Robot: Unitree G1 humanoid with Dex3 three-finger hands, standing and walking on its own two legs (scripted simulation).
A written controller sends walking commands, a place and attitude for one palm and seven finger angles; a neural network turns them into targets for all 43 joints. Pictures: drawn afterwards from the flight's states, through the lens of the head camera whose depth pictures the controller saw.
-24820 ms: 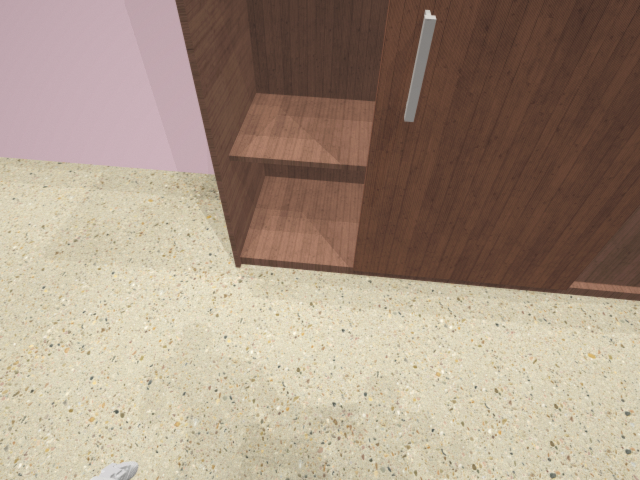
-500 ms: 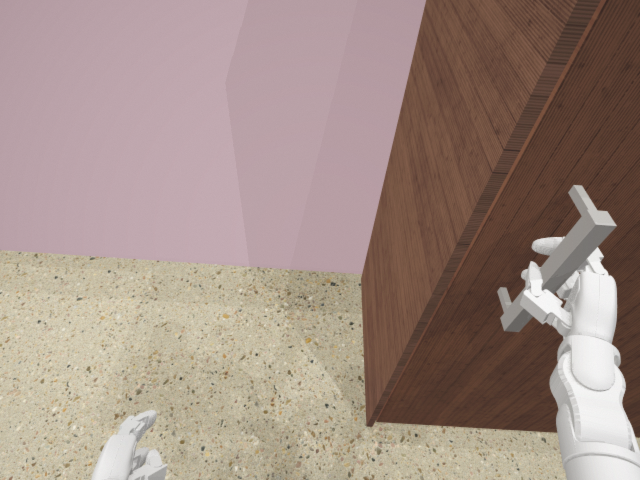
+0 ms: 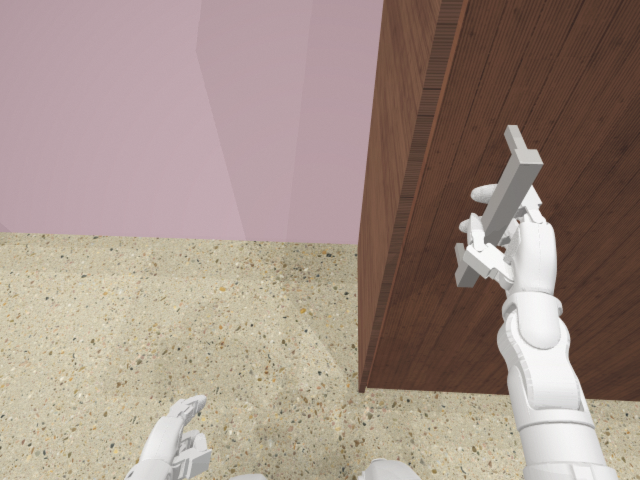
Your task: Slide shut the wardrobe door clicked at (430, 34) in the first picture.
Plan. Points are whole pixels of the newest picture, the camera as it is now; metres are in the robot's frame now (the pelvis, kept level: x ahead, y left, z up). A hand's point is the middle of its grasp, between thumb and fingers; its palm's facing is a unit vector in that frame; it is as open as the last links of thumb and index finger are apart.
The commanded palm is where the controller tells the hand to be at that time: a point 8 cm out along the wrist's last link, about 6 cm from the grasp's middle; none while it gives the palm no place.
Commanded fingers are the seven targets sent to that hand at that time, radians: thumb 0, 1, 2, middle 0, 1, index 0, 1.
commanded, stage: stop walking and hold the door there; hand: right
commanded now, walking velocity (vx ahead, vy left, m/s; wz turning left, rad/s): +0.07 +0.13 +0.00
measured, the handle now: (485, 216) +0.40 -0.21 +0.11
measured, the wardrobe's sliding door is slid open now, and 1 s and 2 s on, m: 0.00 0.00 0.00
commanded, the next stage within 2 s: loosen the grip on the handle in 0.86 s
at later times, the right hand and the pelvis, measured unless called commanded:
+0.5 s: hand (476, 248) +0.35 -0.18 +0.11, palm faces +0.17 +0.97 -0.16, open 5.8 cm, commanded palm +0.32 -0.21 +0.11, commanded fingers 0.00 -0.90 -0.90 0.45 1.40 0.45 1.40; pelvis +0.03 -0.02 +0.02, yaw +1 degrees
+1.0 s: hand (482, 245) +0.35 -0.19 +0.11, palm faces +0.08 +0.97 -0.24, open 6.2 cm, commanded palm +0.31 -0.23 +0.11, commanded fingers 0.00 -0.54 -0.73 0.45 1.40 0.45 1.40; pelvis +0.03 -0.03 +0.02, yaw +2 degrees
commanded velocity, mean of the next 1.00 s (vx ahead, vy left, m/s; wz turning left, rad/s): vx -0.01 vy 0.02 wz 0.00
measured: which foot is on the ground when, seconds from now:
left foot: down 0.00-1.00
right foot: up 0.00-0.00, down 0.02-1.00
